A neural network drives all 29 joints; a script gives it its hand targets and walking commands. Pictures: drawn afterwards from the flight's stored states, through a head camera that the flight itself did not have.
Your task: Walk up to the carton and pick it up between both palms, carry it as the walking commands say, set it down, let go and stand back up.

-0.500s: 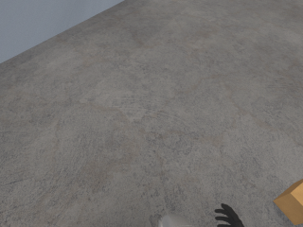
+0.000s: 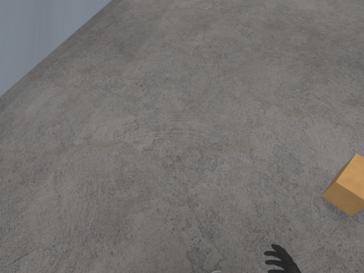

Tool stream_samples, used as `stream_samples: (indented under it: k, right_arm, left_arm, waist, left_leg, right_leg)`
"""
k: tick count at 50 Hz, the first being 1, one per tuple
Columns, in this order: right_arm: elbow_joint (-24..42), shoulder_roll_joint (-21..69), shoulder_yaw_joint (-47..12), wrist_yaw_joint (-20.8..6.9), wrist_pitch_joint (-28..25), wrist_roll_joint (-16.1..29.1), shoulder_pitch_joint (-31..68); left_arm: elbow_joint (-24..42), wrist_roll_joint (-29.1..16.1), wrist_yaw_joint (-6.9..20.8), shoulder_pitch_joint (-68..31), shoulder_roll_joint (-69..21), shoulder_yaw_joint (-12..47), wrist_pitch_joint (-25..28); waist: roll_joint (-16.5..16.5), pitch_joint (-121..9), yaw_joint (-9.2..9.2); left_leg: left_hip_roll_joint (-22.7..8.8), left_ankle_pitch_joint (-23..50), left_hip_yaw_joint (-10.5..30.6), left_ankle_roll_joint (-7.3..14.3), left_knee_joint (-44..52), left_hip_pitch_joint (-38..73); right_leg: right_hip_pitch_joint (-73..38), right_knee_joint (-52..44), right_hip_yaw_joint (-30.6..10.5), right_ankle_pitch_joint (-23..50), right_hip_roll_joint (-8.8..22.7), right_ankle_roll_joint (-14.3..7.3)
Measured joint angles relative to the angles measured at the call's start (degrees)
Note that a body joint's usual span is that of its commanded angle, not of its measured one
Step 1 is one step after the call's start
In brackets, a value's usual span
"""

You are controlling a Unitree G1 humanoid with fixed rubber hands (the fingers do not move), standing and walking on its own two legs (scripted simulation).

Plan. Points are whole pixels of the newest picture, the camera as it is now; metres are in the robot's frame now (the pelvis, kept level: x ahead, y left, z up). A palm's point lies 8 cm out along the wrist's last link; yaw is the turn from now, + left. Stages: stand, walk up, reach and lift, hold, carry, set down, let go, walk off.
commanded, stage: walk up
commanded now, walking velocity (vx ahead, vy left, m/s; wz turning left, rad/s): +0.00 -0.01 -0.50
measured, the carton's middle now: (353, 184) +0.65 -0.87 -0.68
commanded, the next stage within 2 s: none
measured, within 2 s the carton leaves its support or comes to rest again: neither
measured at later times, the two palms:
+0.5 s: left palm out of the picture +0.05 +0.25 -0.14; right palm out of the picture +0.09 -0.26 -0.14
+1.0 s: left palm (168, 249) +0.20 +0.06 -0.17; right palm out of the picture -0.06 -0.43 -0.15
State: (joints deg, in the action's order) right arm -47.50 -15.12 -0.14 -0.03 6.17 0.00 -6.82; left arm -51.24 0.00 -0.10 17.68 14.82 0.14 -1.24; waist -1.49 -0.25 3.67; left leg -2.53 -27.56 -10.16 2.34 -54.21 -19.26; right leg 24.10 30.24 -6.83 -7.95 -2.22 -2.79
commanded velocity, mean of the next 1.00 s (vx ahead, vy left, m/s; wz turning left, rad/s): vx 0.08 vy -0.18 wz -0.49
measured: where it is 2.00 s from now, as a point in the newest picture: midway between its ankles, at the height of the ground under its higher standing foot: (304, 265)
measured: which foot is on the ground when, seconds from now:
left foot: up 0.00-0.12, down 0.14-0.44, up 0.46-0.66, down 0.68-0.98, up 1.00-1.00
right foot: down 0.00-0.12, up 0.14-0.42, down 0.44-0.66, up 0.68-0.98, down 1.00-1.00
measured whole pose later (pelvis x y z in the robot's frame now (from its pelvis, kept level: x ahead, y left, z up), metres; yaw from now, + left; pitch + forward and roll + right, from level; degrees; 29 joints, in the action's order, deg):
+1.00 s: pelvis +0.02 -0.14 -0.04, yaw -23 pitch +2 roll +1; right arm -49.9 -19.1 -0.2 2.9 3.8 0.0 -18.4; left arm -48.3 0.0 5.5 9.8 15.8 0.1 -3.9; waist 2.0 1.8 2.2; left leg -19.0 -28.1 -10.5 -10.8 -39.2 -5.2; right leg 29.5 49.1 -2.6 -22.8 2.2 0.1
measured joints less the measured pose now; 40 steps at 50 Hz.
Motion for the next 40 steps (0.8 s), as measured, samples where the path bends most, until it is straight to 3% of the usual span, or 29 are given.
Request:
stream_samples:
  k: [6, 7, 9, 12, 14, 17, 21, 24, 28, 31, 33, 34, 35, 40]
  right_arm:
    - [0.0, -0.1, 0.0, 0.7, -1.2, 0.0, -0.1]
    - [0.0, -0.1, 0.0, 0.9, -1.5, 0.0, -0.1]
    - [-0.1, -0.2, 0.0, 1.0, -1.5, 0.0, -1.2]
    - [0.0, -0.3, 0.0, 1.0, -1.5, 0.0, -3.1]
    - [0.0, -0.1, 0.0, 1.1, -1.5, 0.0, -3.2]
    - [0.0, 0.4, 0.0, 1.1, -1.9, 0.0, -3.2]
    - [0.0, 0.6, 0.0, 1.1, -1.9, 0.0, -3.2]
    - [-0.1, 0.0, 0.0, 1.1, -1.4, 0.0, -2.3]
    - [0.0, 0.5, 0.0, 1.1, -1.0, 0.0, -0.3]
    - [0.0, 0.5, 0.0, 1.5, -1.1, 0.0, 0.3]
    - [0.1, 0.0, 0.0, 3.0, -1.6, 0.0, -0.9]
    - [0.0, -1.0, 0.1, 3.7, -2.0, 0.0, -1.9]
    - [-0.3, -1.8, 0.0, 4.4, -2.0, 0.0, -3.0]
    - [-2.4, -3.8, 0.0, 4.9, -2.1, 0.0, -10.4]
  left_arm:
    - [0.0, 0.0, 0.0, 0.0, 0.0, 0.0, -0.5]
    - [-0.1, 0.0, 0.0, -0.2, 0.0, 0.0, -0.7]
    - [-0.1, 0.0, 0.0, -0.8, 0.0, 0.0, -1.7]
    - [-0.1, 0.0, 0.6, -1.4, 0.0, 0.0, -2.3]
    - [0.0, 0.0, 1.1, -1.5, 0.0, 0.0, -2.3]
    - [0.0, 0.0, 1.2, -1.6, 0.1, 0.0, -2.3]
    - [0.1, 0.0, 1.3, -1.5, 0.1, 0.0, -2.0]
    - [0.0, 0.0, 1.2, -1.2, -0.3, 0.0, -1.2]
    - [0.0, 0.0, 0.8, 1.3, -0.4, 0.0, -1.0]
    - [0.0, 0.0, 0.7, 1.7, -0.3, 0.0, -1.2]
    - [0.4, 0.0, 1.9, 1.5, -0.1, 0.1, -1.7]
    - [0.8, 0.0, 2.7, 1.3, -0.1, 0.0, -1.9]
    - [0.9, 0.0, 3.1, 0.3, 0.1, 0.0, -2.2]
    - [1.2, 0.0, 5.3, -3.2, 0.5, 0.0, -3.9]
  waist:
    - [0.8, 0.0, -1.3]
    - [1.0, 0.2, -2.0]
    - [1.8, 1.1, -3.37]
    - [2.1, 0.9, -3.71]
    - [2.3, -0.1, -3.51]
    - [2.9, -0.7, -2.24]
    - [3.2, -0.1, -0.38]
    - [1.4, 1.4, 1.03]
    - [0.9, 1.4, 1.81]
    - [1.2, 0.9, 1.75]
    - [1.5, 0.7, 1.43]
    - [0.7, 0.5, 0.71]
    - [1.0, 1.5, -0.09]
    - [2.2, 1.8, -2.2]
  left_leg:
    - [1.2, 0.5, 0.9, 0.0, 23.8, 6.0]
    - [1.0, 3.7, 0.9, 0.1, 27.2, 7.0]
    - [0.9, 9.0, 0.8, -0.6, 25.2, 7.2]
    - [0.5, 8.3, 0.9, -1.8, 24.3, 9.2]
    - [0.2, 7.9, 0.8, -2.2, 24.4, 9.3]
    - [-0.2, 7.5, -0.1, -2.6, 24.3, 9.3]
    - [-1.1, 4.9, -1.5, -3.8, 20.4, 9.2]
    - [-2.2, -2.5, -0.2, -4.1, 8.8, 6.7]
    - [-0.1, -4.8, 0.9, -4.1, -0.1, 3.7]
    - [0.1, -4.8, 1.0, -4.1, 3.4, 3.8]
    - [-0.3, -3.2, 1.2, -3.6, 16.6, 8.1]
    - [-2.1, -0.4, 1.2, -3.5, 22.5, 10.1]
    - [-2.9, 4.0, 0.8, -4.6, 22.8, 10.3]
    - [-6.3, 1.6, 0.5, -8.1, 20.4, 13.2]
  right_leg:
    - [1.0, -5.0, -2.5, 4.8, -1.8, 1.4]
    - [2.3, -1.9, -2.5, 2.6, -2.4, 1.6]
    - [4.9, 10.1, -0.9, -7.0, -2.4, 1.6]
    - [7.0, 29.5, 1.9, -8.7, -2.0, 1.6]
    - [6.7, 35.0, 3.0, -8.8, -1.5, 1.6]
    - [4.7, 31.0, 4.2, -9.5, -0.3, 1.6]
    - [-0.6, 15.3, 4.5, -10.0, 0.4, 1.6]
    - [-2.1, 14.1, 4.4, -13.0, -1.6, -1.1]
    - [-3.0, 10.2, 1.0, -9.8, -3.6, -1.8]
    - [-3.6, 4.8, -1.9, -6.1, -4.6, -1.8]
    - [-3.0, 4.4, -2.9, -6.0, -5.8, -1.8]
    - [-1.1, 7.5, -1.6, -7.8, -6.5, -1.6]
    - [0.7, 13.5, -0.7, -9.2, -6.2, -1.1]
    - [8.1, 44.4, 2.7, -9.7, -1.6, 2.4]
